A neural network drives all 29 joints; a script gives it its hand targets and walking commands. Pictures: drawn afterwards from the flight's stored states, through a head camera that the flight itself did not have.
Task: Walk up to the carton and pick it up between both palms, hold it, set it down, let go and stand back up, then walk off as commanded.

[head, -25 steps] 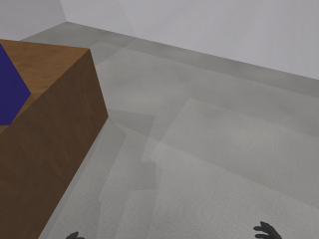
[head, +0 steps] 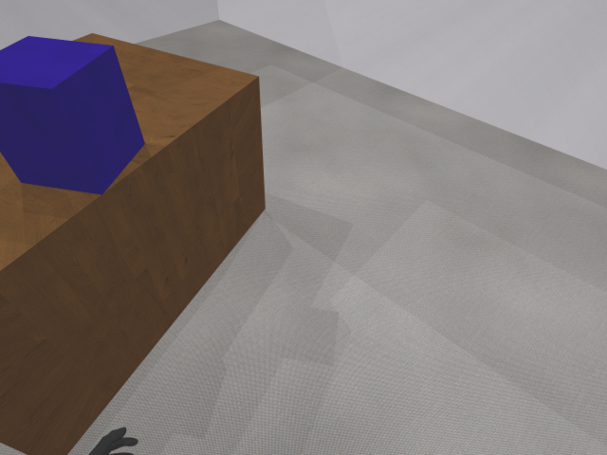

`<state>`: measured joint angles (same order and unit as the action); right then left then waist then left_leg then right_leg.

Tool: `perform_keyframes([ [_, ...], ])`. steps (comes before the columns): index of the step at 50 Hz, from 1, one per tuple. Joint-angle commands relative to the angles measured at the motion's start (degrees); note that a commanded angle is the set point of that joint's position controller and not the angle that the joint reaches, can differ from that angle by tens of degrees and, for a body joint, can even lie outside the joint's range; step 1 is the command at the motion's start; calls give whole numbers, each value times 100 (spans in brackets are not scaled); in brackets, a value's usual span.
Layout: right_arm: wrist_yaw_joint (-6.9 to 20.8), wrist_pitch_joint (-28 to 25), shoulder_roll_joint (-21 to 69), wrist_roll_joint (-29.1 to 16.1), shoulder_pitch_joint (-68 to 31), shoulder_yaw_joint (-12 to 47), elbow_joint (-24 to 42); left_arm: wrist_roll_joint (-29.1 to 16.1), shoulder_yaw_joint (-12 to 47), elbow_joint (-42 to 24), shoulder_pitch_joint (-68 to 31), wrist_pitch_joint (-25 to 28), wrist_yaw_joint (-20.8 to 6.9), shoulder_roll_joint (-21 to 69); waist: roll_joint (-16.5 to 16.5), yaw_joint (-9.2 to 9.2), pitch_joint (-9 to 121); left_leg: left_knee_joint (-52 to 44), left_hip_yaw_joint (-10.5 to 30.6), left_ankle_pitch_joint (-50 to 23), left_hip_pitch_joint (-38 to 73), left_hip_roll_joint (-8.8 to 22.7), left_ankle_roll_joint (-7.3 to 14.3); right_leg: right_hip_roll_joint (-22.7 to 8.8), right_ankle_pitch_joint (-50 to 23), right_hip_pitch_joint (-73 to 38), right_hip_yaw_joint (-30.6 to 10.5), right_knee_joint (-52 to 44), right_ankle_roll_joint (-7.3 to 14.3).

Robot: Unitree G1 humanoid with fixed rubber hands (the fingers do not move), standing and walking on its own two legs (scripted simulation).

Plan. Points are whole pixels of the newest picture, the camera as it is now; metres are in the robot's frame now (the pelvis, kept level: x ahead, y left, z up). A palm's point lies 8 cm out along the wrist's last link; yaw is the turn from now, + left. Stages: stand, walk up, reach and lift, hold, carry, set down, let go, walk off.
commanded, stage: walk up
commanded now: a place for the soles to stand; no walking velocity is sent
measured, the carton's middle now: (65, 116) +0.79 +0.55 +0.03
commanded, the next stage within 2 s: none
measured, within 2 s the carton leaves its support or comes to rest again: neither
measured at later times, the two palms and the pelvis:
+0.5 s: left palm (157, 431) +0.19 +0.21 -0.09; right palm (551, 342) +0.32 -0.40 -0.08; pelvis +0.16 -0.11 +0.00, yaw +21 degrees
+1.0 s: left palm out of the picture +0.11 +0.11 -0.07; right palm (523, 281) +0.46 -0.43 -0.10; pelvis +0.22 -0.20 +0.01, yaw +39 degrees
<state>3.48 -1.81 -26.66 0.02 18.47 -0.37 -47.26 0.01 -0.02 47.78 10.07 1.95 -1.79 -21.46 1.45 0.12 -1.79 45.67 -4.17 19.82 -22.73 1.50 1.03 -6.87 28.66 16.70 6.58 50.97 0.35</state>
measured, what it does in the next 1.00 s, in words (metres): walks ahead, turning left: right foot, then left foot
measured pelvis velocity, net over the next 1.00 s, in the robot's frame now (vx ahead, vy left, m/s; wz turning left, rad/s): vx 0.22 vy -0.20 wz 0.68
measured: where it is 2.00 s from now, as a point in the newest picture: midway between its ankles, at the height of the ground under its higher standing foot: outside the picture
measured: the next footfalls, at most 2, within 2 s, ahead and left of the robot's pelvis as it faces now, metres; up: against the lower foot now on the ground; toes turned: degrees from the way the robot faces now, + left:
right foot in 0.46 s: +0.27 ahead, -0.18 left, +0.00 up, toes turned +20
left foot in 0.92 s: +0.27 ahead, -0.04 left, +0.00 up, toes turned +39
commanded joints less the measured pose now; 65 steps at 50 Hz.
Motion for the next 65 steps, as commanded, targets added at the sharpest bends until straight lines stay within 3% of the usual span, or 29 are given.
perform_keyframes([
  [1, -258, -212, -1891, 16, 854, -900, 385, 218, -632, -951, -1105, 33, -164, -1377, -410, 290, -657, -3569, 5628, 1975, 1552, 1842, 1470, 451, 42, 3028, -1217, 2237, 193],
  [5, -375, -419, -1428, -47, 721, -763, 579, 184, -686, -701, -509, -41, -181, -1289, -321, 39, -132, -2627, 3836, -793, 1707, 1046, 806, 268, -878, 2380, -1304, 1365, 117],
  [15, -420, -352, -1481, 52, 735, -683, 689, 237, -720, -903, -1004, -89, -167, -1344, -948, 257, -762, -2636, 3561, 885, 582, 587, 1154, 413, -1110, 2161, -979, 418, -47],
  [19, -455, -268, -1408, 103, 428, -642, 772, 158, -731, -1033, -874, 64, -97, -1328, -1323, 116, -371, -1568, 3296, -1936, 764, 537, 1149, 512, -627, 1363, -917, -601, 41],
  [21, -525, -214, -1323, 79, 4, -615, 873, 115, -753, -874, -163, 169, -42, -1295, -1159, -374, 116, -603, 2879, -3351, 447, 203, 685, 582, -1070, -117, -808, -1947, 215],
  [22, -550, -188, -1045, 56, -92, -530, 878, 142, -829, -669, 516, 200, 9, -1402, -647, -814, 402, 578, 2419, -3006, 29, -104, 368, 391, -1479, -1187, -1052, -2560, 299],
  [23, -551, -190, -473, 57, 57, -365, 918, 215, -988, -502, 1149, 227, 112, -1928, 794, -1040, 556, 2111, 1903, -1037, -1025, -895, 69, -461, -1644, -2059, -2138, -2869, 75],
  [24, -624, -147, -253, 107, 490, -262, 928, 239, -995, -578, 930, 208, 134, -2203, 1596, -540, 226, 2462, 1642, 1461, -1893, -1068, -19, -1496, -2481, -1847, -3471, -3089, 57],
  [25, -720, -88, -890, 93, 477, -482, 796, 159, -998, -637, 537, 135, 120, -2316, 1135, -356, 339, 2905, 1418, 1538, -1837, -680, -107, -2223, -2755, -1716, -4610, -3522, 335],
  [26, -759, -76, -1054, 119, 439, -531, 643, 93, -1005, -760, 134, 88, 155, -2162, 1005, -111, 134, 3067, 1373, 1163, -1602, -336, -89, -2105, -2972, -1277, -4301, -3469, 283],
  [28, -608, -20, -929, 126, 398, -491, 418, 111, -812, -710, 23, 143, 160, -1464, 128, -24, -357, 2724, 1136, 269, -1404, -37, -76, -1006, -4231, -924, -1967, -2843, -192],
  [29, -526, 48, -812, 98, 471, -502, 349, 129, -727, -662, 15, 178, 183, -1330, 483, 22, -550, 2694, 1032, -74, -1328, -52, -55, -713, -4573, -701, -1298, -2848, -363],
  [33, -350, 264, -607, 49, 49, -438, 495, 37, -711, -644, 615, 270, 283, -1345, 911, -262, -678, 2339, 977, -512, -1290, -328, 8, -706, -5704, -847, -1016, -2912, -697],
  [40, -167, 503, -738, 162, 203, -522, 553, 71, -842, -803, 250, 104, 419, -1653, 1385, -96, -430, -8, 5, -185, -722, -352, 42, -374, -6096, -1597, 224, -2778, -1518],
  [42, -124, 563, -824, 206, 866, -609, 451, 74, -859, -989, -308, -18, 410, -1687, 1608, 292, -150, -1160, -403, -70, 712, -448, 110, -158, -6667, -974, 738, -2403, -1953],
  [44, -129, 618, -1015, 356, 1811, -777, 254, 43, -830, -1162, -637, -85, 508, -1548, 752, 972, 319, -1929, -428, -793, 2640, -541, 700, 125, -6454, 336, 929, -102, -1779],
  [45, -156, 663, -1074, 429, 1365, -815, 379, -31, -722, -1010, -41, -126, 543, -1303, -936, 898, 356, -2319, 1043, -1844, 2717, 118, 1432, 642, -3900, 978, 865, 1999, -1440],
  [46, -176, 711, -1157, 447, 89, -800, 769, -46, -621, -923, 723, -166, 590, -1037, -2211, 166, 169, -2224, 3242, -1990, 1935, 1160, 2241, 1059, 504, 1815, -25, 3345, -1021],
  [47, -228, 689, -1155, 279, -541, -801, 1174, -98, -668, -877, 1014, -181, 604, -1373, -1759, -157, 5, -2307, 3860, -553, -400, 1636, 2321, 492, 964, 783, -1252, 3097, -469],
  [48, -267, 673, -1284, 228, -1138, -784, 1325, -99, -741, -792, 955, -104, 577, -1589, -1931, -373, -742, -2451, 3629, -118, -2365, 1627, 1932, 163, 1163, -263, -1729, 2726, -74],
  [50, -237, 606, -1202, 437, -1997, -726, 1654, -85, -826, -503, 1777, -68, 543, -1678, -1559, -807, -902, -2266, 2366, -136, -3464, 1007, 1090, 61, 841, -1348, -1633, 1125, 338],
  [52, -87, 677, -1018, 593, -2130, -728, 1896, -52, -916, -123, 2721, -27, 586, -1675, -670, -1014, -480, -797, 1689, 621, -3059, 142, 683, -160, -170, -1768, -1234, -1716, 464],
  [53, -14, 690, -682, 518, -1603, -631, 1876, 47, -941, -188, 2462, 48, 642, -1913, 738, -793, -421, 505, 1224, 636, -2517, -523, 537, -549, -131, -1244, -1666, -3104, 388],
  [54, 15, 681, -657, 439, -1183, -612, 1740, 263, -1002, -390, 1831, 96, 686, -2245, 1208, -409, -234, 1675, 1445, 684, -2451, -610, 167, -1532, 89, -667, -3027, -3309, 777],
  [55, 14, 704, -937, 411, -628, -673, 1573, 292, -983, -692, 1121, 140, 738, -2440, 901, 29, -174, 2459, 1589, 840, -2189, -508, 11, -2083, 264, -122, -3485, -3552, 1112],
  [57, 74, 730, -1429, 433, -597, -945, 1446, 266, -1094, -940, 317, 255, 870, -2815, 714, 218, -275, 3278, 1953, 643, -1796, -5, -31, -2728, 243, 765, -3998, -3707, 1648],
  [60, 170, 698, -1345, 350, -971, -947, 1255, 236, -990, -777, 735, 393, 857, -2504, 336, 150, -325, 2571, 1488, 367, -1866, 172, -77, -1868, -1961, -127, -2062, -2394, 1390],
  [63, 266, 603, -928, 263, -1608, -823, 1486, 260, -997, -621, 1807, 407, 813, -2546, 773, -379, -211, 1418, 672, 946, -1836, 137, -46, -1632, -3618, -865, -1527, -2035, 1322],
  [65, 280, 511, -837, 150, -1516, -782, 1442, 250, -1035, -648, 1603, 372, 745, -2697, 1313, -311, 26, 454, 411, 1091, -1196, 107, 2, -1364, -3452, -835, -970, -1703, 1202],
])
